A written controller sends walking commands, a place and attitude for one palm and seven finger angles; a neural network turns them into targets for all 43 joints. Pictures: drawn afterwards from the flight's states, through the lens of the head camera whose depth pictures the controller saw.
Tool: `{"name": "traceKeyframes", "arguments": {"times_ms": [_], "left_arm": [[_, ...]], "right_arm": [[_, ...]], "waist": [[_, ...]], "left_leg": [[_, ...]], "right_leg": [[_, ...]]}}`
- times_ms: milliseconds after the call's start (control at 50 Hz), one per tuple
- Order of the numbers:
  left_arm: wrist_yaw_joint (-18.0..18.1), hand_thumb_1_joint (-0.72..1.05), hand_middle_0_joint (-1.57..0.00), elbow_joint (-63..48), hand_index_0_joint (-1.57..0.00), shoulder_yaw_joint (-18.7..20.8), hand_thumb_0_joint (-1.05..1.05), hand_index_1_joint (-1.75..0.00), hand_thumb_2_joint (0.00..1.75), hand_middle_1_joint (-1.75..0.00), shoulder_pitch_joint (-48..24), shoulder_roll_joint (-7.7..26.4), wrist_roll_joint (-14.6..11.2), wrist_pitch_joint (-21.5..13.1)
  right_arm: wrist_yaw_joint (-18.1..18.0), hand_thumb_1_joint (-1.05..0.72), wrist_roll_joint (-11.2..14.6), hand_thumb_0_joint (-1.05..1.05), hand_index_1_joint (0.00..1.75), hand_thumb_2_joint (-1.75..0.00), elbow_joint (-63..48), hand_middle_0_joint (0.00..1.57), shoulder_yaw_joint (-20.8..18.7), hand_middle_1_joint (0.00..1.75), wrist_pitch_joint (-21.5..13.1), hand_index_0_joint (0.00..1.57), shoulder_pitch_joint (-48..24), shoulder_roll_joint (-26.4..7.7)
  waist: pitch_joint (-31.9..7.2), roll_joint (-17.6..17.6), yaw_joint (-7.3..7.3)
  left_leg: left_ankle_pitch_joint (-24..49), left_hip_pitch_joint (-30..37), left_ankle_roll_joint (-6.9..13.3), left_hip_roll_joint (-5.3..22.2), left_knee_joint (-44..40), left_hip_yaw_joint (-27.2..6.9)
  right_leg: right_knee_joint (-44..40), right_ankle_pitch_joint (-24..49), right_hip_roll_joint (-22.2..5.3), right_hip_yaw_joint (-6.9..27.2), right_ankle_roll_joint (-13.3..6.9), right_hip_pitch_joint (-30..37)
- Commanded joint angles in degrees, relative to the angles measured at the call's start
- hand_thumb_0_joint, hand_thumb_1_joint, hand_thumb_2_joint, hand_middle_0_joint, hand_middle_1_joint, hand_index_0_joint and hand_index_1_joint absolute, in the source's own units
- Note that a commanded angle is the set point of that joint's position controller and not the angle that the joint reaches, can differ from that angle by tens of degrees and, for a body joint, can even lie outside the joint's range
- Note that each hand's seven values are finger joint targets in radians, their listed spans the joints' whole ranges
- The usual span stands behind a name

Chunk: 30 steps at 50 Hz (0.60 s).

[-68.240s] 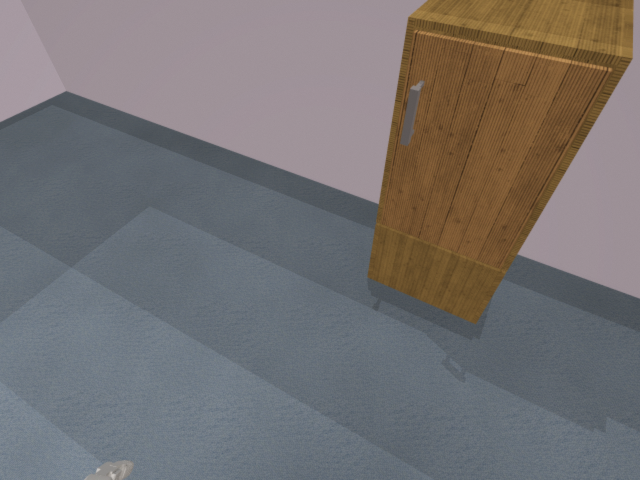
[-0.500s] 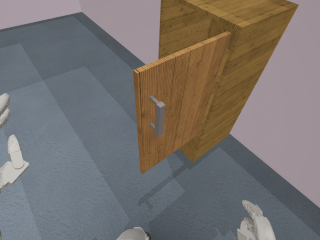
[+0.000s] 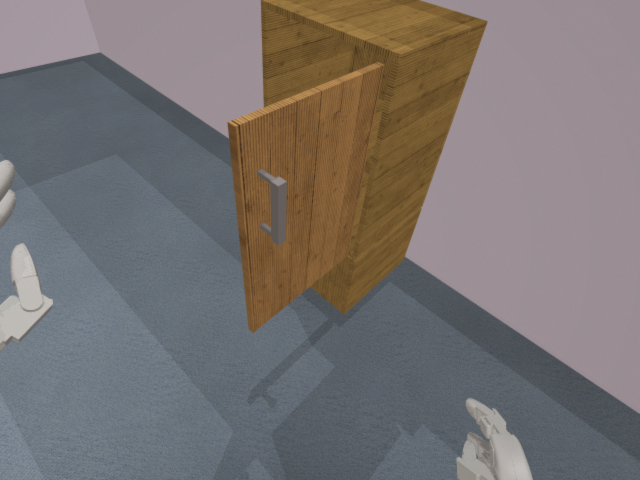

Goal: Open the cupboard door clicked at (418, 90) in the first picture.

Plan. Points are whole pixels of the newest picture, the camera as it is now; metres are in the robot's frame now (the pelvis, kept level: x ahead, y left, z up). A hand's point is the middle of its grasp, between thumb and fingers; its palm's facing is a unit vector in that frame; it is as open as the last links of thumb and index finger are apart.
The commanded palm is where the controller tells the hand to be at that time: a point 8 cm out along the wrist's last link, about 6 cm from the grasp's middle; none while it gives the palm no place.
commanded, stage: stop stepping back and stand still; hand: left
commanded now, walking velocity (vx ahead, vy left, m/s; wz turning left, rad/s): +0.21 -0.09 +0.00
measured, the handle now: (271, 207) +0.57 +0.12 +0.00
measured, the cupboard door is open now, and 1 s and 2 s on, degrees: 91 91 91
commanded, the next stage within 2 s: let the arm hang, fingers relaxed in 0.76 s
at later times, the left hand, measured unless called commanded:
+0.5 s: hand out of the picture +0.12 +0.25 +0.18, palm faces +0.48 -0.77 -0.42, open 7.4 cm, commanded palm +0.05 +0.29 +0.19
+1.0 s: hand out of the picture +0.11 +0.24 -0.02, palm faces +0.20 -0.88 -0.42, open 7.4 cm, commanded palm none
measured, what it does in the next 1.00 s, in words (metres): steps on the spot: right foot, then left foot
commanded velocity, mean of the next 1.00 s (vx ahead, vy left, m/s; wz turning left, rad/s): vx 0.10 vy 0.01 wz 0.00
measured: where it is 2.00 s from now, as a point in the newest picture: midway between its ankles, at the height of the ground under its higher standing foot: outside the picture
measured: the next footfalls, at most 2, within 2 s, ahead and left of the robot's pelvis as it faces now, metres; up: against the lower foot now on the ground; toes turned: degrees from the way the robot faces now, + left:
right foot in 0.20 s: -0.01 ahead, -0.08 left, +0.00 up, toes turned -3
left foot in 0.52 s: -0.04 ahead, +0.12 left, +0.00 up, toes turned +6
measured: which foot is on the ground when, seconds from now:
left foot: down 0.00-0.20, up 0.22-0.50, down 0.52-1.00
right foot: up 0.00-0.18, down 0.20-1.00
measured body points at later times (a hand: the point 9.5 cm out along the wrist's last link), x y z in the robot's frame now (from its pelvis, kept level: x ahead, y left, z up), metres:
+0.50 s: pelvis -0.08 -0.01 +0.01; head -0.12 -0.02 +0.46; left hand +0.08 +0.29 +0.20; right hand +0.04 -0.27 -0.08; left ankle -0.11 +0.13 -0.71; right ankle -0.04 -0.08 -0.73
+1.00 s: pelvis -0.08 -0.01 -0.01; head -0.07 -0.04 +0.44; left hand +0.10 +0.29 +0.00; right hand +0.06 -0.25 -0.14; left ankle -0.08 +0.12 -0.73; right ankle -0.05 -0.07 -0.73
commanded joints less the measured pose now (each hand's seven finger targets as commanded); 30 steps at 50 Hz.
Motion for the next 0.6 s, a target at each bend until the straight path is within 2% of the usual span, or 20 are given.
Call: {"name": "traceKeyframes", "arguments": {"times_ms": [0, 20, 40, 100, 120, 140, 160, 180, 200, 220, 240, 280, 320, 340, 420, 440, 480, 520, 540, 580], "left_arm": [[1.4, 0.9, -0.2, -5.9, -0.2, 8.5, 0.0, -0.3, 0.9, -0.3, 4.0, 9.5, -0.7, -1.6], [1.4, 0.9, -0.2, -7.2, -0.2, 8.8, 0.0, -0.3, 0.9, -0.3, 7.6, 9.7, -0.7, -1.4], [1.4, 0.9, -0.2, -9.8, -0.2, 10.1, 0.0, -0.3, 0.9, -0.3, 9.4, 10.8, -0.6, -1.8], [1.6, 0.9, -0.2, -14.1, -0.2, 7.7, 0.0, -0.3, 0.9, -0.3, 13.6, 8.2, 0.1, -1.5], [1.8, 0.9, -0.2, -15.5, -0.2, 7.8, 0.0, -0.3, 0.9, -0.3, 13.2, 8.8, 0.4, -1.5], [1.9, 0.9, -0.2, -17.4, -0.2, 9.1, 0.0, -0.3, 0.9, -0.3, 12.4, 10.9, 0.5, -1.6], [1.8, 0.9, -0.2, -17.1, -0.2, 8.6, 0.0, -0.3, 0.9, -0.3, 11.7, 11.0, 0.8, -1.4], [1.9, 0.9, -0.2, -17.4, -0.2, 9.4, 0.0, -0.3, 0.9, -0.3, 9.9, 12.4, 1.0, -1.3], [1.8, 0.9, -0.2, -19.0, -0.2, 9.6, 0.0, -0.3, 0.9, -0.3, 5.2, 13.5, 0.7, -1.4], [1.5, 0.9, -0.2, -18.8, -0.2, 11.3, 0.0, -0.3, 0.9, -0.3, -0.3, 15.1, 0.6, -2.5], [1.7, 0.9, -0.2, -15.4, -0.2, 10.1, 0.0, -0.3, 0.9, -0.3, -2.6, 13.2, 1.2, -2.4], [1.6, 0.9, -0.2, -4.7, -0.2, 8.2, 0.0, -0.3, 0.9, -0.3, -0.5, 10.3, 1.2, -2.5], [1.5, 0.9, -0.2, -1.9, -0.2, 6.3, 0.0, -0.3, 0.9, -0.3, -1.2, 9.1, 1.3, -3.1], [1.4, 0.9, -0.2, -1.1, -0.2, 5.5, 0.0, -0.3, 0.9, -0.3, -1.8, 8.5, 1.3, -3.3], [2.4, 0.9, -0.2, -1.5, -0.2, 3.6, 0.0, -0.3, 0.9, -0.3, -0.4, 6.3, 2.1, -3.3], [2.5, 0.9, -0.2, -2.4, -0.2, 3.5, 0.0, -0.3, 0.9, -0.3, 0.7, 6.2, 2.0, -3.1], [2.7, 0.9, -0.2, -7.4, -0.2, 4.8, 0.0, -0.3, 0.9, -0.3, 0.6, 7.5, 1.7, -3.8], [3.0, 0.9, -0.2, -12.1, -0.2, 6.3, 0.0, -0.3, 0.9, -0.3, -0.4, 8.5, 1.7, -4.6], [3.0, 0.9, -0.2, -12.9, -0.2, 7.7, 0.0, -0.3, 0.9, -0.3, -0.4, 10.5, 1.8, -4.6], [2.6, 0.9, -0.2, -12.9, -0.2, 8.2, 0.0, -0.3, 0.9, -0.3, 0.8, 10.1, 2.2, -3.6]], "right_arm": [[0.1, -0.9, -0.5, 0.0, 0.3, -0.9, -8.9, 0.2, -2.1, 0.3, -4.2, 0.2, -3.8, -7.6], [0.1, -0.9, -0.7, 0.0, 0.3, -0.9, -9.6, 0.2, -2.2, 0.3, -3.5, 0.2, -3.8, -7.7], [0.2, -0.9, -0.8, 0.0, 0.3, -0.9, -10.4, 0.2, -2.6, 0.3, -3.1, 0.2, -4.4, -8.3], [0.4, -0.9, -0.9, 0.0, 0.3, -0.9, -11.9, 0.2, -3.2, 0.3, -2.2, 0.2, -4.0, -8.3], [0.3, -0.9, -1.0, 0.0, 0.3, -0.9, -12.2, 0.2, -3.4, 0.3, -1.9, 0.2, -4.1, -8.5], [0.0, -0.9, -0.8, 0.0, 0.3, -0.9, -12.3, 0.2, -3.6, 0.3, -1.7, 0.2, -4.1, -8.4], [-0.3, -0.9, -0.9, 0.0, 0.3, -0.9, -12.1, 0.2, -3.6, 0.3, -1.3, 0.2, -3.6, -7.8], [-0.4, -0.9, -0.6, 0.0, 0.3, -0.9, -11.0, 0.2, -4.1, 0.3, -0.7, 0.2, -2.7, -7.9], [-0.7, -0.9, -1.1, 0.0, 0.3, -0.9, -9.9, 0.2, -4.2, 0.3, -0.6, 0.2, -2.9, -8.9], [-0.7, -0.9, -2.4, 0.0, 0.3, -0.9, -7.7, 0.2, -4.2, 0.3, -0.9, 0.2, -2.2, -10.1], [-0.6, -0.9, -1.3, 0.0, 0.3, -0.9, -7.0, 0.2, -4.0, 0.3, -1.2, 0.2, -1.4, -8.5], [-1.5, -0.9, -0.9, 0.0, 0.3, -0.9, -6.6, 0.2, -4.1, 0.3, -1.3, 0.2, 0.7, -9.0], [-2.3, -0.9, -0.8, 0.0, 0.3, -0.9, -6.3, 0.2, -3.9, 0.3, -2.0, 0.2, -1.0, -8.8], [-2.6, -0.9, -0.6, 0.0, 0.3, -0.9, -6.3, 0.2, -3.8, 0.3, -2.5, 0.2, -1.7, -8.8], [-2.7, -0.9, -0.8, 0.0, 0.3, -0.9, -6.6, 0.2, -3.2, 0.3, -3.8, 0.2, -0.1, -8.1], [-2.7, -0.9, -0.7, 0.0, 0.3, -0.9, -6.9, 0.2, -3.4, 0.3, -4.1, 0.2, -0.2, -8.4], [-2.3, -0.9, -1.0, 0.0, 0.3, -0.9, -8.4, 0.2, -3.2, 0.3, -4.1, 0.2, 0.5, -8.9], [-1.5, -0.9, -0.8, 0.0, 0.3, -0.9, -9.3, 0.2, -3.5, 0.3, -3.8, 0.2, 0.0, -10.2], [-1.2, -0.9, -0.5, 0.0, 0.3, -0.9, -9.5, 0.2, -3.6, 0.3, -3.8, 0.2, 0.1, -9.3], [-0.9, -0.9, -0.7, 0.0, 0.3, -0.9, -8.3, 0.2, -3.2, 0.3, -3.7, 0.2, -1.6, -8.2]], "waist": [[0.0, 9.3, 0.25], [-0.3, 9.7, 0.52], [-2.0, 14.1, 1.08], [-1.6, 20.4, 0.93], [-1.1, 18.8, 0.96], [-1.3, 13.9, 0.88], [-0.4, 5.0, 0.58], [-1.0, -6.0, 0.43], [1.4, -9.6, 0.39], [1.7, -5.0, -1.05], [-1.7, -5.8, -1.82], [0.5, -2.0, -2.27], [2.3, 0.2, -1.08], [3.1, -0.1, -0.69], [1.1, -8.2, 0.53], [0.9, -7.1, 0.48], [-1.0, 0.0, -0.34], [-1.4, 12.9, -0.17], [-2.7, 12.1, 0.04], [2.3, 16.6, -0.16]], "left_leg": [[-24.9, 0.4, 1.9, 15.4, -27.3, -21.5], [-28.4, -2.5, -0.4, 13.8, -28.9, -18.1], [-29.7, -5.0, -2.2, 11.6, -29.4, -14.0], [-31.8, -13.3, -3.2, 8.9, -28.2, -6.7], [-32.1, -15.3, -3.2, 8.1, -25.1, -5.8], [-29.5, -14.0, -3.5, 6.1, -19.6, -4.1], [-24.7, -12.1, -3.9, 2.8, -7.9, -1.6], [-17.5, -5.7, -4.5, -0.4, 13.3, -1.2], [-15.3, -8.3, -4.9, -0.7, 27.2, -4.4], [-11.4, -9.1, -5.6, 0.6, 33.6, -5.1], [-11.1, -10.2, -5.6, 0.6, 36.3, -5.6], [-7.3, -5.9, -4.9, 3.0, 31.5, -3.2], [-8.9, -4.5, -3.6, 2.7, 22.2, -1.0], [-10.4, -4.6, -3.2, 2.3, 17.2, 0.2], [-16.4, 3.3, -1.2, 0.2, -0.4, 4.2], [-15.6, 5.9, -0.8, 0.3, -5.2, 3.9], [-15.6, 10.2, 0.9, 3.4, -13.3, -1.3], [-11.0, 14.9, 4.7, 14.3, -15.4, -17.3], [-3.9, 15.1, 4.5, 16.7, -14.6, -18.1], [-14.8, 3.7, 3.8, 15.6, -17.8, -13.0]], "right_leg": [[5.5, -0.8, -0.4, -1.0, -0.4, -4.8], [3.0, 0.8, 0.8, -3.6, -0.6, -0.7], [0.1, 1.7, 2.0, -6.0, -0.9, 3.7], [-7.4, 0.3, 3.3, -10.6, -1.8, 13.6], [-11.8, 1.1, 2.7, -10.3, -2.3, 15.9], [-17.5, 1.4, 1.3, -9.0, -2.6, 15.5], [-26.2, 0.8, -3.9, -3.0, -4.1, 10.8], [-35.9, -7.5, -15.8, 13.5, -8.4, -3.2], [-41.5, -13.8, -24.5, 25.3, -12.3, -12.3], [-39.9, -10.9, -25.0, 21.2, -12.2, -16.0], [-40.7, -20.2, -23.2, 21.7, -10.8, -14.3], [-38.7, -16.6, -18.2, 13.2, -7.7, -17.4], [-37.3, -12.5, -16.9, 10.2, -7.3, -14.8], [-36.8, -11.2, -16.5, 9.2, -6.6, -12.4], [-36.8, -13.5, -15.1, 9.4, -5.1, -5.9], [-34.9, -11.3, -14.1, 8.9, -4.5, -5.0], [-26.0, -2.8, -10.1, 5.4, -3.2, -3.1], [-10.7, 8.7, -3.2, -2.0, -0.8, -10.5], [-7.6, 9.1, -2.8, -5.2, -0.1, -11.2], [-6.7, 5.2, -2.6, -5.8, -0.4, -6.5]]}}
